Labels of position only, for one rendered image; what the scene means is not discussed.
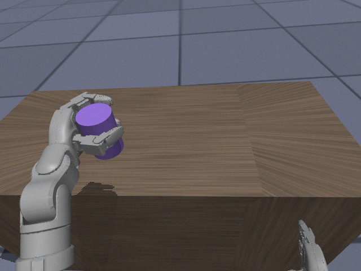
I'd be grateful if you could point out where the can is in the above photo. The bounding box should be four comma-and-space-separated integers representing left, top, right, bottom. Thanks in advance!
76, 103, 124, 160

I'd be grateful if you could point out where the right robot hand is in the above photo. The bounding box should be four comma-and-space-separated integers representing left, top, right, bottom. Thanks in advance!
288, 220, 328, 271

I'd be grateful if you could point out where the left robot arm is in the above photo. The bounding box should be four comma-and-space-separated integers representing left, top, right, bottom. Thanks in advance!
15, 143, 80, 271

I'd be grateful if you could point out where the left robot hand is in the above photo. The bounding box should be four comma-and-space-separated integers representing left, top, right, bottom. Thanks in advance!
49, 92, 124, 157

